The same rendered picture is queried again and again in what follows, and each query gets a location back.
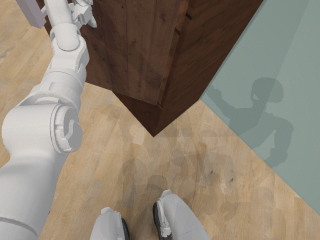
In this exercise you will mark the robot right foot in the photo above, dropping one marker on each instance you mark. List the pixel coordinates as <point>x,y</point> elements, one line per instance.
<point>157,223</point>

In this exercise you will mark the handle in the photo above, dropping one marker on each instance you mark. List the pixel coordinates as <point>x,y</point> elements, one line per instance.
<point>32,12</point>

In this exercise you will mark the right robot thigh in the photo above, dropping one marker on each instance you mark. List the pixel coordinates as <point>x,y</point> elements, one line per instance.
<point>183,223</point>

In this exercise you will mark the robot left upper arm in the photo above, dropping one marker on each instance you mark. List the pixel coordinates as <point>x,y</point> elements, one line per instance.
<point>39,139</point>

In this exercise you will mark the cupboard door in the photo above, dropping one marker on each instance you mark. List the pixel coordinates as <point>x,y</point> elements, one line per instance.
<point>129,48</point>

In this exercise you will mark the robot left hand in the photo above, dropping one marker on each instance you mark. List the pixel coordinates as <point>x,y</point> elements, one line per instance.
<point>78,13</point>

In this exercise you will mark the robot left forearm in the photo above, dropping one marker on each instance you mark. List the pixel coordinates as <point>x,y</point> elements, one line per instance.
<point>64,79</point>

